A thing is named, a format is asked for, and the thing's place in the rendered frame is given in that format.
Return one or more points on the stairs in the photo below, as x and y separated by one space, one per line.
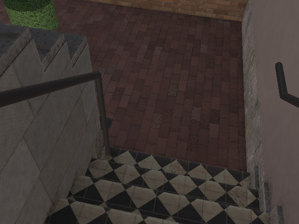
130 187

